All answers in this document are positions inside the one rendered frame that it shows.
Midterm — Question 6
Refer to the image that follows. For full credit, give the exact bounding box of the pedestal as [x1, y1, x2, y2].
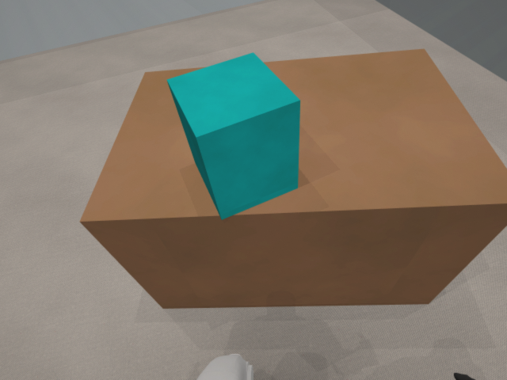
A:
[80, 49, 507, 309]

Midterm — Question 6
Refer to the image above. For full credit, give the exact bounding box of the carton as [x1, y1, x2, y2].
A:
[167, 53, 300, 220]

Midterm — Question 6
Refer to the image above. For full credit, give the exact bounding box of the robot left thigh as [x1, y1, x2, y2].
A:
[197, 355, 254, 380]

